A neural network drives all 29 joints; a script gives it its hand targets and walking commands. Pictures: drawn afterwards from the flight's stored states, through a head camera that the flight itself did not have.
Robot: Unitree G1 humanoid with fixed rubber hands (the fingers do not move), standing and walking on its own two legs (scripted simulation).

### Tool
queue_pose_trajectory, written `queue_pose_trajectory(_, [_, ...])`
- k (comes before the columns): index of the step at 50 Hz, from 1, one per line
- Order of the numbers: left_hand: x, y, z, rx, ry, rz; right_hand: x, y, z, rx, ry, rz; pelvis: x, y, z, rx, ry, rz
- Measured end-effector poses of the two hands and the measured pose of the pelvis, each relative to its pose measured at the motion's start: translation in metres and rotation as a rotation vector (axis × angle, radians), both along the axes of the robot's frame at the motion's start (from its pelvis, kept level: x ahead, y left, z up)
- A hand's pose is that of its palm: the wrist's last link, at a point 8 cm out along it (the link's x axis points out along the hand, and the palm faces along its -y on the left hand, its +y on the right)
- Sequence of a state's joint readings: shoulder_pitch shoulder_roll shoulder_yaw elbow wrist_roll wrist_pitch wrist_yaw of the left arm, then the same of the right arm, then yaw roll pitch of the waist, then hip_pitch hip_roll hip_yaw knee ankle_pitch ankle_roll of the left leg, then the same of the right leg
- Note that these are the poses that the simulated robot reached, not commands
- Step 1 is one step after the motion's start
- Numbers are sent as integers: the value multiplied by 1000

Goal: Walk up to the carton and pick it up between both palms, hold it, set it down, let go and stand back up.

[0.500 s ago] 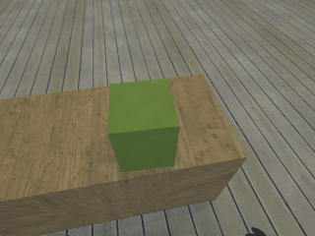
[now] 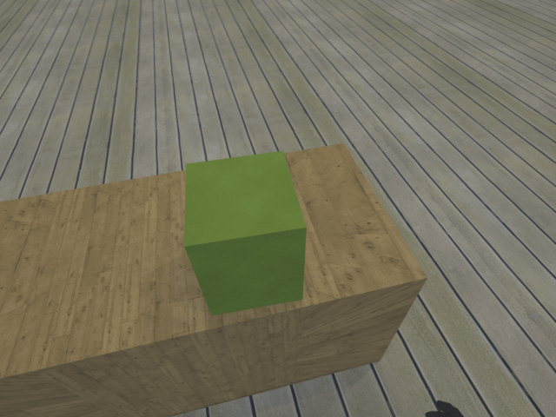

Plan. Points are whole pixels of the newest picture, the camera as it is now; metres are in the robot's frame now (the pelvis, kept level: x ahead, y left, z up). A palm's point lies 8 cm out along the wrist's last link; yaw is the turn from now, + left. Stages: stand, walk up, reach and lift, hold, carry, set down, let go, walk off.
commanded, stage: walk up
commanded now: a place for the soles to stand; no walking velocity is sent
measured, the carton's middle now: (246, 234) +0.48 +0.08 -0.07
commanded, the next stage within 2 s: reach and lift in 1.26 s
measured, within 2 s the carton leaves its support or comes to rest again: neither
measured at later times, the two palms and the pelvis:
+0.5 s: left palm out of the picture +0.07 +0.26 -0.11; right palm out of the picture +0.06 -0.27 -0.11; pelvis +0.01 +0.00 +0.01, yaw -1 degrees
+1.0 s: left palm out of the picture +0.09 +0.25 -0.11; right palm out of the picture +0.04 -0.28 -0.11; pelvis +0.00 +0.00 +0.01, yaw -2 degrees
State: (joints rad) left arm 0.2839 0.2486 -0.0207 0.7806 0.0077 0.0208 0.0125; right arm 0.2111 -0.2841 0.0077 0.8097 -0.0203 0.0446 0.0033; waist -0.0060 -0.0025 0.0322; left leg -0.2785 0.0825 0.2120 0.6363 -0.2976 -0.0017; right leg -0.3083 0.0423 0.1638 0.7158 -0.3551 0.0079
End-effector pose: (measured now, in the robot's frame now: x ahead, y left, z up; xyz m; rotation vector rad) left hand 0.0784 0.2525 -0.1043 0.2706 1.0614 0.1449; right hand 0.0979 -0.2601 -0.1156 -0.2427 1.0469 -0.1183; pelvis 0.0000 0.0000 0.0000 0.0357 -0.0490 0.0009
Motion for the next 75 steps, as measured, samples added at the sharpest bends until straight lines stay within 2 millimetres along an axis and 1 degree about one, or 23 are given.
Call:
queue_pose_trajectory(3, [4,-7,3,-23,-1,-14,-17,7,-1,14,35,-9,-1,3,5,-5,6,5])
queue_pose_trajectory(7, [7,-6,2,-40,2,-20,-43,8,-2,5,109,-26,-3,5,8,-10,14,0])
queue_pose_trajectory(11, [0,-1,-4,-42,46,-26,-63,3,2,-19,163,-50,-2,7,10,-13,18,-4])
queue_pose_trajectory(15, [-10,6,-9,-31,100,-19,-73,-4,5,-38,201,-76,2,8,10,-13,23,-5])
queue_pose_trajectory(18, [-14,9,-9,-21,122,-12,-71,-6,4,-44,214,-70,5,8,10,-12,23,-7])
queue_pose_trajectory(21, [-15,10,-9,-11,136,-12,-58,-7,4,-41,190,-68,9,8,10,-11,26,-10])
queue_pose_trajectory(28, [3,10,-7,16,91,-3,-24,-9,1,-33,112,-39,14,0,6,-1,23,-18])
queue_pose_trajectory(31, [9,6,-6,22,70,-2,-16,-10,0,-28,92,-38,15,-3,5,-2,21,-18])
queue_pose_trajectory(33, [12,2,-5,18,63,-4,-14,-11,-1,-22,87,-41,14,-5,5,-3,23,-20])
queue_pose_trajectory(37, [14,-4,-4,5,63,-15,-17,-9,-2,-16,93,-39,13,-7,6,-5,23,-17])
queue_pose_trajectory(41, [15,-6,-2,-1,65,-31,-25,-11,-1,-15,101,-43,12,-6,8,-7,23,-24])
queue_pose_trajectory(47, [12,-3,-4,-8,66,-25,-49,-17,1,-39,153,-67,7,-4,9,-11,21,-26])
queue_pose_trajectory(53, [6,0,-8,-13,91,-39,-69,-17,2,-55,199,-86,3,-1,9,-8,22,-26])
queue_pose_trajectory(58, [-2,2,-8,0,109,-31,-71,-19,0,-45,210,-95,4,-3,9,-4,18,-30])
queue_pose_trajectory(62, [-6,1,-8,16,116,-22,-64,-21,-3,-35,201,-89,7,-7,8,-5,17,-29])
queue_pose_trajectory(66, [-6,-1,-6,14,123,0,-52,-20,-4,-25,181,-67,8,-9,8,-6,25,-18])
queue_pose_trajectory(67, [1,1,-7,15,127,28,-42,-20,-5,-17,153,-57,6,-9,6,-5,39,-1])
queue_pose_trajectory(68, [12,5,-8,21,124,49,-29,-21,-7,-9,117,-41,3,-9,2,-6,47,18])
queue_pose_trajectory(71, [56,14,-5,32,79,74,23,-22,-11,-9,12,39,-6,-10,-12,-11,41,69])
queue_pose_trajectory(73, [82,15,1,27,53,53,58,-19,-7,-9,-63,55,-8,-10,-17,-13,26,83])
queue_pose_trajectory(75, [101,12,5,18,44,19,85,-14,-1,-2,-132,38,-7,-10,-21,-16,7,85])
